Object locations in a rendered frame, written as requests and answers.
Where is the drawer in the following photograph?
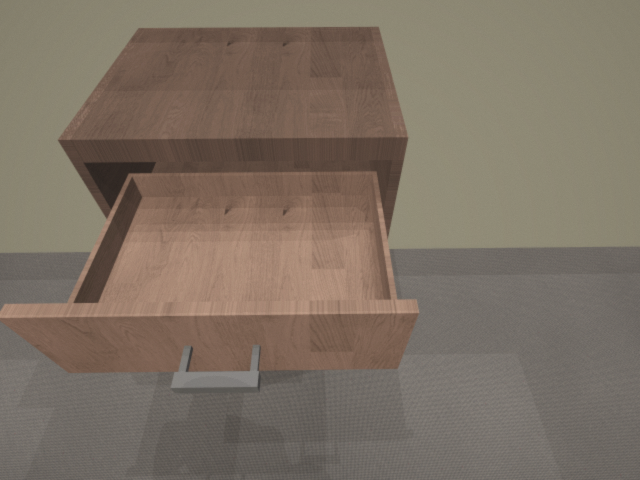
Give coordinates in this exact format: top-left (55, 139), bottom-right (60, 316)
top-left (0, 171), bottom-right (419, 373)

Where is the handle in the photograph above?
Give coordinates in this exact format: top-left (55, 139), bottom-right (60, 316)
top-left (171, 345), bottom-right (261, 393)

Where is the cabinet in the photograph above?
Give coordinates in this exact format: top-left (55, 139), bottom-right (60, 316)
top-left (58, 27), bottom-right (408, 239)

